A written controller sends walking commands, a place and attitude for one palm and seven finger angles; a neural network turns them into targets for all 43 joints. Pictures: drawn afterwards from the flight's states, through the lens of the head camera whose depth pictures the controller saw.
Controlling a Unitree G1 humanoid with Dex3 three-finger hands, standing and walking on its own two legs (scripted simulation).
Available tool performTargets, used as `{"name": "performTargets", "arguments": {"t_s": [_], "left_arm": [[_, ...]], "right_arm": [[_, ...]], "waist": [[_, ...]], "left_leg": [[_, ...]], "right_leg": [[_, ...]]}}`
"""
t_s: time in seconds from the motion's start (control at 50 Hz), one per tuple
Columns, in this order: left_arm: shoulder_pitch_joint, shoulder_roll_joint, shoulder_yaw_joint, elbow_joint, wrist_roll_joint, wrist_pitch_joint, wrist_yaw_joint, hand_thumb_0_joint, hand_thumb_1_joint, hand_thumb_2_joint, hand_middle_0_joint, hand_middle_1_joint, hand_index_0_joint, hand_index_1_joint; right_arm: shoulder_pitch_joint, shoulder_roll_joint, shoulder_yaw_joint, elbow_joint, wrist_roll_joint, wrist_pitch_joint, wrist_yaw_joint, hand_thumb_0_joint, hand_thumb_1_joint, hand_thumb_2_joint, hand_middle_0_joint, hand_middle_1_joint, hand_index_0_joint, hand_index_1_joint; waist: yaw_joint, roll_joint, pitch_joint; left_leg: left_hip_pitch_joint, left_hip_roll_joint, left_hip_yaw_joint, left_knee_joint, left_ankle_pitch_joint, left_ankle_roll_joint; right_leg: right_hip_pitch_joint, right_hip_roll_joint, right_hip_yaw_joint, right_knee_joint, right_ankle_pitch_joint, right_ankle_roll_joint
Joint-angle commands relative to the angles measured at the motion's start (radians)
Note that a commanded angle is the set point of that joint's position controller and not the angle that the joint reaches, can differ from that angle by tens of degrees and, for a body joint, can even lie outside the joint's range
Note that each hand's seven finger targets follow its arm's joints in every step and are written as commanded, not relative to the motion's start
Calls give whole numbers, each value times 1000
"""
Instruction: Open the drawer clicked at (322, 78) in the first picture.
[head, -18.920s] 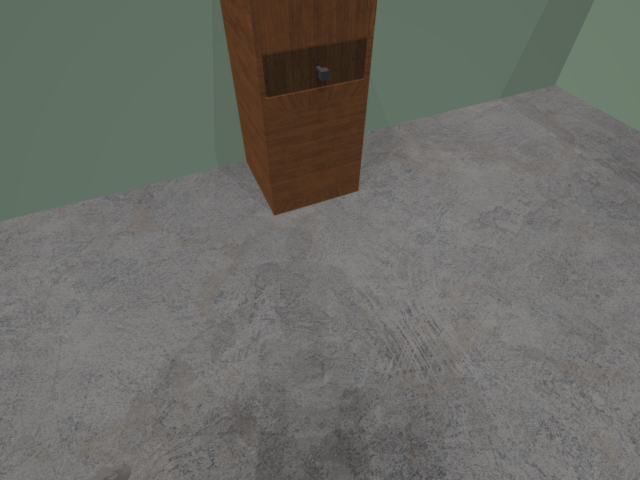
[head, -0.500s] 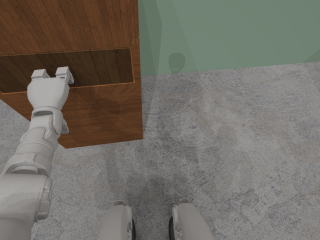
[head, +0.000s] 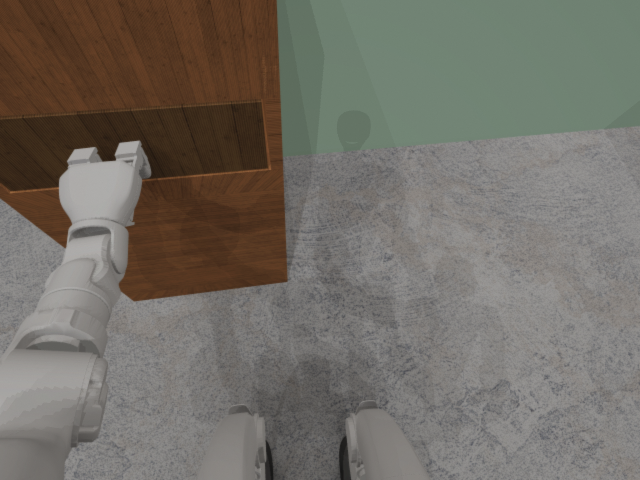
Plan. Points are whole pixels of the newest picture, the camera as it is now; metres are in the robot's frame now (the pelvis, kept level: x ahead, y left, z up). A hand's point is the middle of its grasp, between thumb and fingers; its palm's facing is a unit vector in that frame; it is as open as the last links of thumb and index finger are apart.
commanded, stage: close the thumb around the handle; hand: left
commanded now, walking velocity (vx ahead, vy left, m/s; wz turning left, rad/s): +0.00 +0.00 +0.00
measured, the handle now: (125, 171) +0.52 +0.24 -0.02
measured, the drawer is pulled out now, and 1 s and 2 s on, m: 0.00 0.07 0.19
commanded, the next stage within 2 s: pull the drawer open in 0.12 s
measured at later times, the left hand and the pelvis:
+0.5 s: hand (123, 217) +0.46 +0.24 -0.04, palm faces -0.04 -0.05 -1.00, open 6.7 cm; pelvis +0.01 +0.00 +0.01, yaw -1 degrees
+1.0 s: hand (120, 264) +0.39 +0.24 -0.04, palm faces -0.03 -0.06 -1.00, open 6.6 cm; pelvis +0.04 +0.00 +0.03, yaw -1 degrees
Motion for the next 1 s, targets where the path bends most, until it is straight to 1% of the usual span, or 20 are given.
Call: {"name": "performTargets", "arguments": {"t_s": [0.0, 0.06, 0.1, 0.16, 0.2, 0.24, 0.28, 0.34, 0.4, 0.48, 0.5, 0.54, 0.56, 0.64, 0.66, 0.68, 0.78, 0.86, 0.88, 0.98], "left_arm": [[-357, 262, 57, -184, -3, 5, 42, 0, 900, 900, -400, -1350, -400, -1350], [-380, 228, 35, -176, 3, 16, 52, 0, 900, 900, -400, -1350, -400, -1350], [-376, 235, 36, -184, 3, 21, 55, 0, 900, 900, -400, -1350, -400, -1350], [-386, 236, 38, -175, -6, 30, 51, 0, 900, 900, -400, -1350, -400, -1350], [-381, 246, 40, -178, -4, 29, 48, 0, 900, 900, -400, -1350, -400, -1350], [-336, 198, 16, -181, -7, 28, 44, 0, 900, 900, -400, -1350, -400, -1350], [-267, 210, 39, -186, -18, 22, 37, 0, 900, 900, -400, -1350, -400, -1350], [-198, 221, 54, -210, -19, 11, 29, 0, 900, 900, -400, -1350, -400, -1350], [-111, 199, 61, -263, -12, -6, 35, 0, 900, 900, -400, -1350, -400, -1350], [-28, 133, 43, -322, -12, -9, 55, 0, 900, 900, -400, -1350, -400, -1350], [12, 148, 61, -334, -12, -6, 61, 0, 900, 900, -400, -1350, -400, -1350], [60, 115, 46, -384, -17, 1, 71, 0, 900, 900, -400, -1350, -400, -1350], [88, 131, 65, -411, -19, 4, 76, 0, 900, 900, -400, -1350, -400, -1350], [153, 98, 46, -432, -18, 27, 90, 0, 900, 900, -400, -1350, -400, -1350], [156, 121, 67, -437, -18, 31, 93, 0, 900, 900, -400, -1350, -400, -1350], [168, 93, 46, -430, -13, 35, 97, 0, 900, 900, -400, -1350, -400, -1350], [264, 87, 58, -501, -12, 47, 107, 0, 900, 900, -400, -1350, -400, -1350], [326, 59, 46, -550, -21, 60, 105, 0, 900, 900, -400, -1350, -400, -1350], [365, 69, 59, -554, -16, 63, 107, 0, 900, 900, -400, -1350, -400, -1350], [412, -1, 10, -607, -6, 78, 120, 0, 900, 900, -400, -1350, -400, -1350]], "right_arm": [[149, -180, -60, -41, -4, -8, -16, 0, -900, -900, 200, 300, 200, 300], [151, -178, -63, -32, -6, -7, -14, 0, -900, -900, 200, 300, 200, 300], [148, -180, -64, -33, -6, -8, -14, 0, -900, -900, 200, 300, 200, 300], [151, -178, -62, -29, -6, -6, -14, 0, -900, -900, 200, 300, 200, 300], [149, -180, -60, -31, -5, -6, -15, 0, -900, -900, 200, 300, 200, 300], [144, -173, -64, -38, -4, -7, -13, 0, -900, -900, 200, 300, 200, 300], [139, -172, -61, -43, -3, -5, -11, 0, -900, -900, 200, 300, 200, 300], [126, -169, -60, -52, -1, -2, -13, 0, -900, -900, 200, 300, 200, 300], [115, -163, -64, -59, -3, 2, -8, 0, -900, -900, 200, 300, 200, 300], [107, -156, -76, -68, -5, 8, -1, 0, -900, -900, 200, 300, 200, 300], [107, -158, -76, -69, -7, 11, 0, 0, -900, -900, 200, 300, 200, 300], [96, -151, -78, -80, -6, 14, 4, 0, -900, -900, 200, 300, 200, 300], [90, -154, -78, -80, -9, 16, 5, 0, -900, -900, 200, 300, 200, 300], [67, -147, -77, -88, -7, 26, 2, 0, -900, -900, 200, 300, 200, 300], [63, -151, -74, -84, -9, 27, 0, 0, -900, -900, 200, 300, 200, 300], [56, -146, -75, -87, -7, 28, -2, 0, -900, -900, 200, 300, 200, 300], [31, -138, -74, -108, -8, 33, -5, 0, -900, -900, 200, 300, 200, 300], [1, -135, -72, -126, -6, 29, -5, 0, -900, -900, 200, 300, 200, 300], [-3, -134, -71, -132, -5, 30, -5, 0, -900, -900, 200, 300, 200, 300], [-33, -130, -72, -153, -4, 24, -5, 0, -900, -900, 200, 300, 200, 300]], "waist": [[5, 87, -498], [-13, 88, -492], [-1, 113, -502], [-9, 86, -499], [-2, 105, -506], [3, 98, -499], [28, 89, -515], [43, 70, -493], [73, 101, -516], [71, 64, -514], [87, 56, -517], [93, 61, -511], [103, 66, -530], [91, 22, -468], [98, 22, -452], [91, 28, -440], [119, 42, -477], [120, 41, -444], [130, 32, -446], [120, 45, -422]], "left_leg": [[456, -39, -30, -123, 357, 18], [475, -35, -39, -123, 361, 16], [481, -37, -33, -127, 356, 14], [472, -38, -32, -130, 353, 18], [474, -39, -32, -131, 355, 17], [487, -40, -28, -138, 354, 16], [492, -40, -23, -142, 369, 16], [471, -40, -10, -149, 374, 18], [513, -36, -9, -149, 442, 10], [546, -30, -8, -150, 515, 10], [545, -31, -7, -155, 527, 8], [560, -31, 1, -166, 546, 9], [577, -31, -2, -165, 578, 7], [548, -36, 9, -178, 543, 11], [544, -36, 5, -183, 541, 9], [551, -36, 9, -186, 537, 10], [592, -41, 14, -191, 601, 8], [595, -40, 15, -196, 608, 9], [601, -39, 13, -199, 612, 7], [631, -36, 3, -208, 603, 4]], "right_leg": [[168, 42, -17, -146, 283, -37], [142, 43, -23, -145, 273, -37], [147, 41, -21, -150, 270, -37], [173, 42, -18, -156, 280, -35], [170, 41, -18, -154, 279, -36], [179, 43, -20, -165, 280, -37], [208, 44, -19, -162, 298, -38], [250, 44, -13, -166, 330, -38], [253, 45, -17, -151, 371, -43], [272, 44, -19, -153, 429, -41], [296, 45, -19, -152, 443, -42], [322, 44, -19, -163, 468, -43], [334, 43, -16, -158, 489, -44], [364, 40, -10, -180, 508, -40], [364, 39, -11, -178, 502, -42], [353, 38, -11, -183, 497, -40], [401, 35, -6, -184, 547, -42], [415, 35, -6, -196, 560, -43], [416, 35, -7, -193, 556, -42], [378, 36, -20, -201, 496, -43]]}}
